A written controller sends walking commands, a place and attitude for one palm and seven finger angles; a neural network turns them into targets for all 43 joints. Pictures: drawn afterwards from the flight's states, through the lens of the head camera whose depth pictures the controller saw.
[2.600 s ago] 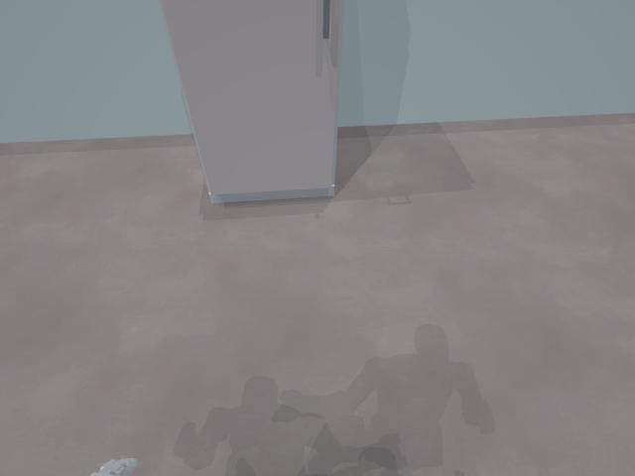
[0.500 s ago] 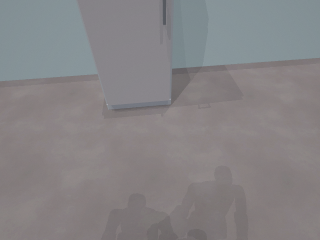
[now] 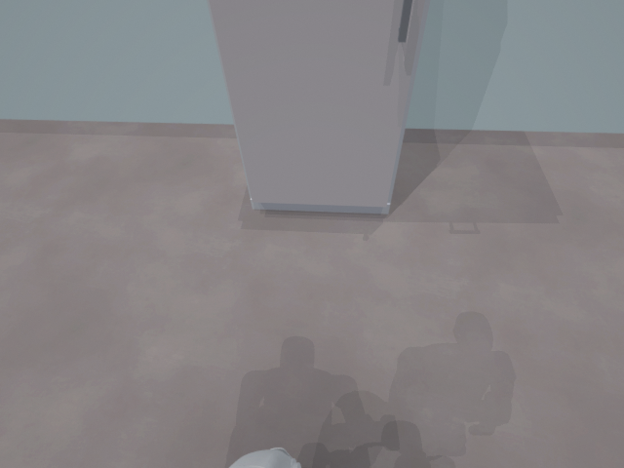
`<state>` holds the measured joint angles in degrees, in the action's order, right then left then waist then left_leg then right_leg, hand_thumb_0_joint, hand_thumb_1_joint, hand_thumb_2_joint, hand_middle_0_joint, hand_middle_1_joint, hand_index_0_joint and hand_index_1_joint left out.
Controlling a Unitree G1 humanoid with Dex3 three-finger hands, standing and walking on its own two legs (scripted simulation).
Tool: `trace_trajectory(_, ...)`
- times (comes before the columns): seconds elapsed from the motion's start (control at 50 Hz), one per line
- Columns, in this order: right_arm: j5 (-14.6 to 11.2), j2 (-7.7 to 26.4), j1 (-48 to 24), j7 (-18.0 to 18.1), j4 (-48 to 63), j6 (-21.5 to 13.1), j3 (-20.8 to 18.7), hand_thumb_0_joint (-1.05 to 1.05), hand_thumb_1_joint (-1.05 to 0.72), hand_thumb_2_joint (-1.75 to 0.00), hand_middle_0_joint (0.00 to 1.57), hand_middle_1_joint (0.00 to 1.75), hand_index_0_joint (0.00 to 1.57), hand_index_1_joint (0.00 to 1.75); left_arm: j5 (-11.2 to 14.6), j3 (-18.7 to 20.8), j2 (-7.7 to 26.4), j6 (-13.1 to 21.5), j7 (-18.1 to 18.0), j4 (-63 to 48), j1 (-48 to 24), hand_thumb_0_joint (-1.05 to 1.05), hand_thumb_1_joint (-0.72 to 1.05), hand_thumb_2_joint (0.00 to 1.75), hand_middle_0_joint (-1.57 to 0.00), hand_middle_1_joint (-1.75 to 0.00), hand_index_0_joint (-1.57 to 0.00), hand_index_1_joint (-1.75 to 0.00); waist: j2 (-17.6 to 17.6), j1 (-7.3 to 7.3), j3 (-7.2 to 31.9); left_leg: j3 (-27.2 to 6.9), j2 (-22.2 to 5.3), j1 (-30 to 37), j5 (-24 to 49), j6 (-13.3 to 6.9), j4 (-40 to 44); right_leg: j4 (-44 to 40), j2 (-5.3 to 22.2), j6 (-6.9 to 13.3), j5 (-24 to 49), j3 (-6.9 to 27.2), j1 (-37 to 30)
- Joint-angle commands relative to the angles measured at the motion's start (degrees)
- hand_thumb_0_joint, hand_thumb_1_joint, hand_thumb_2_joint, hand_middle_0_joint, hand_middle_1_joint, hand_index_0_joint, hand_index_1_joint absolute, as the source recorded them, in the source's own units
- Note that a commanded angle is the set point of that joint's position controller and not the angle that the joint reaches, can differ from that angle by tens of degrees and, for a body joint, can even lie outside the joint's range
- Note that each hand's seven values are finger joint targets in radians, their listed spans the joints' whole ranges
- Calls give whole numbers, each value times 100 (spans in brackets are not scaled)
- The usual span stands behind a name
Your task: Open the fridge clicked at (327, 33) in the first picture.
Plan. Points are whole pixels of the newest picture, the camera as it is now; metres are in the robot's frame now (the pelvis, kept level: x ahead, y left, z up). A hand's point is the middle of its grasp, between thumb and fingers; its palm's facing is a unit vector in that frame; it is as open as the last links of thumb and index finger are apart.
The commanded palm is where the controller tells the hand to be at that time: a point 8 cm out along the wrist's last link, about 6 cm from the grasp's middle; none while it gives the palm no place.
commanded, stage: walk to a spot facing it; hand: right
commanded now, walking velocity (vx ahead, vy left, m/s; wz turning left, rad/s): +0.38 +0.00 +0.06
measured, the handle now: out of the picture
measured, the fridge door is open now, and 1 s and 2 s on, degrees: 0 0 0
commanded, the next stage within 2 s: turn to face it in 0.62 s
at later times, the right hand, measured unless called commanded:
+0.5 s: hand (490, 458) +0.18 -0.23 -0.16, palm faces +0.00 +0.99 -0.13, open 7.4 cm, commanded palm none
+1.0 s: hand (403, 255) +0.52 -0.14 -0.13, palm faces -0.24 +0.95 -0.21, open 7.4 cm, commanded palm none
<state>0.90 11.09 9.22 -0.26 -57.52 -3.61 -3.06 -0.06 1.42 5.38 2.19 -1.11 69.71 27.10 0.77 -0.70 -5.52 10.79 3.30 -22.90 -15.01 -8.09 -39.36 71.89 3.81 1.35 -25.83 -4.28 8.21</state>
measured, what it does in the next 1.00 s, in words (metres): walks ahead: right foot, then left foot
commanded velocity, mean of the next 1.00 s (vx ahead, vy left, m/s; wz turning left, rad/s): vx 0.17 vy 0.00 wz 0.13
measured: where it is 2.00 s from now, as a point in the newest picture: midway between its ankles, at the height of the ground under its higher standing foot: (329, 377)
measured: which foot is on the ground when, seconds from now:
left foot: down 0.00-0.40, up 0.42-0.82, down 0.84-1.00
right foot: up 0.00-0.36, down 0.38-0.86, up 0.88-1.00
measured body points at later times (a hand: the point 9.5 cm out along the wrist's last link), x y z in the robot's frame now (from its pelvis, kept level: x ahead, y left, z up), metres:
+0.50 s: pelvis +0.23 -0.07 +0.02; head +0.25 -0.09 +0.47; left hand +0.31 +0.16 -0.11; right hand +0.18 -0.29 -0.15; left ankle +0.12 +0.04 -0.62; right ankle +0.28 -0.16 -0.71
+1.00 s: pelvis +0.36 +0.00 +0.02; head +0.38 +0.03 +0.47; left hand +0.28 +0.20 -0.15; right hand +0.53 -0.19 -0.12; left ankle +0.39 +0.10 -0.71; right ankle +0.32 -0.15 -0.65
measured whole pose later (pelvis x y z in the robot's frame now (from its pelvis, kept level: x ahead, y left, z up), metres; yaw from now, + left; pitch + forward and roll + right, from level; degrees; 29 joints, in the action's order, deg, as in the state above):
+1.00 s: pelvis +0.36 +0.00 +0.02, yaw +12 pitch -1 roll +0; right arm 1.3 7.7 5.5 1.0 -56.8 -1.7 -1.4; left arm -0.7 2.1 8.9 -1.5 -1.0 63.2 17.7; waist -2.3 -3.1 -4.4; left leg 10.8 -3.0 -19.0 -13.6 -3.3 -33.6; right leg 58.8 6.9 -2.6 -30.3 -4.6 18.9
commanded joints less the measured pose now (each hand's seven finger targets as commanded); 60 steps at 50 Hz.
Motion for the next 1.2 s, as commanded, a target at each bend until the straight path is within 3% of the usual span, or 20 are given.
trace_trajectory(0.0, 5, 497, 827, 151, -68, -37, -69, 0, -90, -90, 20, 30, 20, 30, -115, 111, 470, 109, 21, -719, -319, 0, 90, 90, -20, -30, -20, -30, -362, 66, -112, -2758, -2179, 347, -176, -516, 2743, 762, 591, 39, 730, 573, 2050)
trace_trajectory(0.08, 65, 478, 766, 127, -141, -115, -27, 0, -90, -90, 20, 30, 20, 30, -118, 125, 302, -87, 83, -803, -161, 0, 90, 90, -20, -30, -20, -30, -30, -279, -61, -1684, -1703, -231, 335, -312, 2908, -522, 662, -197, 976, 280, 1838)
trace_trajectory(0.16, 29, 445, 1107, 54, -238, -142, -37, 0, -90, -90, 20, 30, 20, 30, -120, 132, 393, -32, 191, -1148, -1035, 0, 90, 90, -20, -30, -20, -30, 534, -18, -136, -1387, -1419, 281, 518, -239, 2908, -1970, 611, -338, 1634, 0, 2080)
trace_trajectory(0.28, 56, 600, 1678, 74, -413, -125, -87, 0, -90, -90, 20, 30, 20, 30, -120, 135, 548, 154, 253, -1508, -2019, 0, 90, 90, -20, -30, -20, -30, 296, 339, 50, -1584, -1637, 1745, 1961, -183, 2283, -3430, 306, -223, 1338, -332, 2028)
trace_trajectory(0.34, 0, 563, 1543, 88, -415, -103, -99, 0, -90, -90, 20, 30, 20, 30, -158, 232, 874, 246, 141, -1143, -937, 0, 90, 90, -20, -30, -20, -30, -85, -238, 618, -1205, -1263, 1372, 2952, 102, 690, -4387, 59, -82, 1748, -482, 4)
trace_trajectory(0.36, -45, 347, 1641, 64, -329, -96, -74, 0, -90, -90, 20, 30, 20, 30, -223, 365, 1391, 288, 74, -938, -82, 0, 90, 90, -20, -30, -20, -30, -907, -534, 1256, -888, -791, 261, 1873, 400, -729, -4602, 1036, 283, 2115, 742, -1578)
trace_trajectory(0.38, -75, 111, 1579, 15, -187, -123, -6, 0, -90, -90, 20, 30, 20, 30, -210, 495, 1980, 263, 45, -802, 567, 0, 90, 90, -20, -30, -20, -30, -2065, -641, 1614, -506, -212, -931, -1564, 606, -2556, -5114, 2478, 870, 2673, 2385, -2387)
trace_trajectory(0.4, -15, 308, 1271, 59, -85, -106, -62, 0, -90, -90, 20, 30, 20, 30, -165, 412, 1790, 198, 28, -810, 484, 0, 90, 90, -20, -30, -20, -30, -1347, -635, 1300, -967, -438, -1217, -1754, 530, -3260, -5465, 2641, 1004, 2304, 2434, -1946)
trace_trajectory(0.46, 54, 126, 944, -23, -155, 69, -131, 0, -90, -90, 20, 30, 20, 30, -149, 211, 995, 258, -11, -1078, -680, 0, 90, 90, -20, -30, -20, -30, -680, -171, 98, -1101, -997, -1231, -575, 650, -3496, -5878, 2094, 500, 1914, 976, -155)
trace_trajectory(0.54, 103, -145, 1179, -64, -80, 356, -188, 0, -90, -90, 20, 30, 20, 30, -139, 214, 776, 332, -78, -1134, -806, 0, 90, 90, -20, -30, -20, -30, -647, 142, 178, -945, -1065, -1027, -20, 854, -3148, -5876, 1762, 414, 2941, -267, 294)
trace_trajectory(0.7, 55, -37, 276, -138, 469, 472, -187, 0, -90, -90, 20, 30, 20, 30, -153, 329, 1220, 138, -51, -1160, -930, 0, 90, 90, -20, -30, -20, -30, -1098, 8, 88, -419, -939, -825, 235, 947, -695, -5340, 1673, 426, 3949, -1184, -275)
trace_trajectory(0.78, 112, 122, 715, -30, 328, 291, -143, 0, -90, -90, 20, 30, 20, 30, -140, 312, 1202, 31, -16, -1014, -726, 0, 90, 90, -20, -30, -20, -30, -661, 175, 538, -180, -534, 731, 769, 809, 601, -4148, 1507, 232, 4293, -1074, -135)
trace_trajectory(0.8, 132, 369, 1215, 11, 161, 214, -179, 0, -90, -90, 20, 30, 20, 30, -110, 276, 1125, 29, 7, -1014, -746, 0, 90, 90, -20, -30, -20, -30, -271, 444, 847, -325, -725, 1563, 1770, 807, 1099, -3395, 1255, 3, 3641, -1210, 169)
trace_trajectory(0.82, 168, 951, 1565, 93, 30, 104, -276, 0, -90, -90, 20, 30, 20, 30, -51, 193, 732, 20, 45, -1045, -483, 0, 90, 90, -20, -30, -20, -30, 1127, 529, 1510, -1736, -2029, 2845, 3735, 423, 1135, -2044, 663, -267, 1314, -1240, 1290)
trace_trajectory(0.84, 23, 1261, 1789, 97, -48, 81, -267, 0, -90, -90, 20, 30, 20, 30, 1, 148, 653, -59, 12, -1157, -425, 0, 90, 90, -20, -30, -20, -30, 1496, 482, 2000, -2445, -2815, 2859, 5312, -219, 1338, -1159, 205, -363, -1081, -516, 1377)
trace_trajectory(0.86, -8, 1141, 1386, 134, -5, 109, -205, 0, -90, -90, 20, 30, 20, 30, 15, 148, 626, -155, -38, -1116, -449, 0, 90, 90, -20, -30, -20, -30, 1022, 347, 1712, -2081, -2795, 2322, 4594, -416, 1618, -980, 349, -330, -1205, 18, 1309)
trace_trajectory(0.96, 46, 636, 44, 235, 249, 196, -60, 0, -90, -90, 20, 30, 20, 30, -34, 99, 525, -316, -15, -859, -460, 0, 90, 90, -20, -30, -20, -30, 583, -52, 815, -1020, -2293, 911, 2511, -33, 2051, -1324, 369, -385, -236, 199, 1172)
trace_trajectory(1.14, -5, 571, 141, 256, 177, 367, -148, 0, -90, -90, 20, 30, 20, 30, -84, 120, 436, -300, 45, -962, -499, 0, 90, 90, -20, -30, -20, -30, 405, -22, 586, -514, -2032, 752, 631, 297, 1693, -3892, 130, -357, 986, -250, 507)
trace_trajectory(1.16, -42, 466, 124, 238, 201, 404, -134, 0, -90, -90, 20, 30, 20, 30, -89, 143, 575, -270, 51, -916, -402, 0, 90, 90, -20, -30, -20, -30, -45, -71, 538, -335, -1825, 472, 203, 525, 1342, -4456, 261, -284, 1421, -9, 245)
trace_trajectory(1.18, -58, 215, 241, 213, 262, 453, -101, 0, -90, -90, 20, 30, 20, 30, -125, 203, 909, -235, 43, -977, -406, 0, 90, 90, -20, -30, -20, -30, -1134, -22, 452, -94, -1318, 148, -442, 832, 729, -5105, 1002, 14, 1701, 1111, 350)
